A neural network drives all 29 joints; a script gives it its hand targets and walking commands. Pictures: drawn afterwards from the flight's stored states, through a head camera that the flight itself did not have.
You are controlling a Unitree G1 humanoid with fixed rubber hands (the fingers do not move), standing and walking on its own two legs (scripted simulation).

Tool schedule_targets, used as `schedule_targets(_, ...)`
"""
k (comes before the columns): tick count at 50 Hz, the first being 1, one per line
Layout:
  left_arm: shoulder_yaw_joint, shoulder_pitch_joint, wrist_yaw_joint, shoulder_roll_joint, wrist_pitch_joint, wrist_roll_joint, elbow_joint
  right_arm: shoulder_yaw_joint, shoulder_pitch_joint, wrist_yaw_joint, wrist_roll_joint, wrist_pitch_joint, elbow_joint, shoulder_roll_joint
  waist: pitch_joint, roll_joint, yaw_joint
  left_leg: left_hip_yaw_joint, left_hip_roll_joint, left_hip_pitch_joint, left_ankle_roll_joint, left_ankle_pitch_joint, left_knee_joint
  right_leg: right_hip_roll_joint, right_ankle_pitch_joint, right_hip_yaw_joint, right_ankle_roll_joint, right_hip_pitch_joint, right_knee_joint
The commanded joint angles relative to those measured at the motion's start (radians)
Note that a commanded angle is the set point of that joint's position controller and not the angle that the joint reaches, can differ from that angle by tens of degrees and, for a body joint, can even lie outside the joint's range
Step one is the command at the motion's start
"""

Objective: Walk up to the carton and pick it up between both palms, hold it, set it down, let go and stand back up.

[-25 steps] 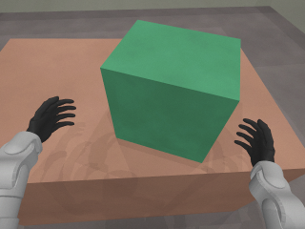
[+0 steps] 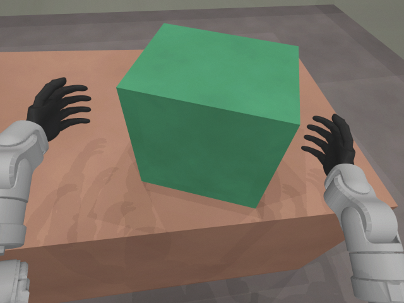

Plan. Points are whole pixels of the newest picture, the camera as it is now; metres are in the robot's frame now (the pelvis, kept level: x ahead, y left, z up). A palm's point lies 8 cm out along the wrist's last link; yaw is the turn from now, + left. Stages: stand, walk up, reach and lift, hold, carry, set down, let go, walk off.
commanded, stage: reach and lift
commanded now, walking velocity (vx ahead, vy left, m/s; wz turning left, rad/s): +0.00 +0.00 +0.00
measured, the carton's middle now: (212, 120) +0.49 -0.03 +0.06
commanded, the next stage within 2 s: none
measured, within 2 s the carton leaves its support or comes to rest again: neither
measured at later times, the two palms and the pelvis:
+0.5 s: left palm (50, 81) +0.44 +0.26 +0.20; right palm (345, 124) +0.36 -0.24 +0.18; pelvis -0.02 +0.00 +0.00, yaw +2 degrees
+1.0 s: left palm (47, 41) +0.47 +0.25 +0.26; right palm (364, 92) +0.38 -0.25 +0.23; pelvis -0.03 +0.00 -0.01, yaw +3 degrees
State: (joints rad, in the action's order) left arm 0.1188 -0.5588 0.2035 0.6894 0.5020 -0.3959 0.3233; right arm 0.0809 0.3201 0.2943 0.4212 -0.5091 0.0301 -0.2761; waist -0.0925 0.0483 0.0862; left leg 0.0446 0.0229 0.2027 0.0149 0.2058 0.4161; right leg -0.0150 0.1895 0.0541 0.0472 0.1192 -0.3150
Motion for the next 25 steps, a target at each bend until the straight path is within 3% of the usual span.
schedule_targets(1, 0.073, -0.441, -0.006, 0.283, -0.035, -0.006, -0.079, 0.066, 0.367, -0.010, 0.000, 0.037, 0.094, -0.169, 0.538, -0.152, 0.013, -0.012, -0.010, -0.253, -0.027, -0.363, -0.015, 0.031, -0.390, -0.046, -0.073, -0.062, -0.013)
schedule_targets(25, -0.165, -0.993, -0.025, 0.248, -0.140, -0.037, 0.429, 0.077, 0.896, -0.077, -0.033, 0.095, -0.398, -0.219, 0.719, -0.224, 0.112, -0.044, -0.009, -0.248, -0.031, -0.278, 0.008, 0.036, -0.343, -0.098, -0.100, 0.047, -0.012)
